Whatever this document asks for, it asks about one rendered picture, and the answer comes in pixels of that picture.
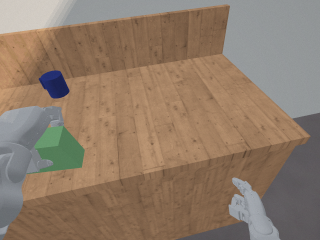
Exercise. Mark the robot right forearm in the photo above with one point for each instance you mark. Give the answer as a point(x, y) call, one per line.
point(262, 228)

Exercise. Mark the sponge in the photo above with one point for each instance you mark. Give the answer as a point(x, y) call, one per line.
point(60, 147)

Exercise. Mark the left robot hand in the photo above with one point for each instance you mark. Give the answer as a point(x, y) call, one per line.
point(25, 126)

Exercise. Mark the right robot hand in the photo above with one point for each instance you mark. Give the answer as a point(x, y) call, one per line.
point(242, 208)

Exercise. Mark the robot left forearm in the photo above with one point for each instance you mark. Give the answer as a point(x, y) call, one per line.
point(14, 162)

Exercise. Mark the table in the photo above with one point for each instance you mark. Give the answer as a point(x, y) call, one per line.
point(166, 121)

